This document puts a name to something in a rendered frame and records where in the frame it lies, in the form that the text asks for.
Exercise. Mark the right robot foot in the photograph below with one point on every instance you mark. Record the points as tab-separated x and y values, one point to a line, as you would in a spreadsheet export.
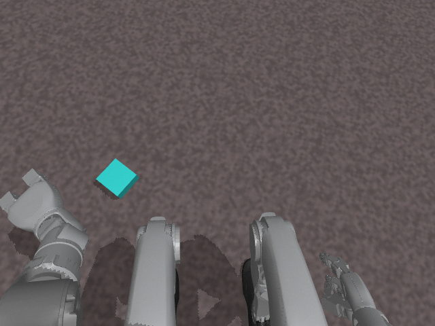
248	292

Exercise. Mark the left robot arm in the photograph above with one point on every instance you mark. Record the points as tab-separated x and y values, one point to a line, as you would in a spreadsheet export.
48	290

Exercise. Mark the right robot arm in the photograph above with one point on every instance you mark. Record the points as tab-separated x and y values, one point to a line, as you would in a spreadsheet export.
369	317

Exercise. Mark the small box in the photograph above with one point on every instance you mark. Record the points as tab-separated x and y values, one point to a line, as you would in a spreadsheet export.
117	178

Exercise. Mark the right robot hand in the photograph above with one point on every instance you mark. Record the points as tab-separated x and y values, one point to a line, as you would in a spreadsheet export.
352	292

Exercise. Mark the left robot hand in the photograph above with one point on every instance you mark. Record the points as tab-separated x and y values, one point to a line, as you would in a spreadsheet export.
25	210

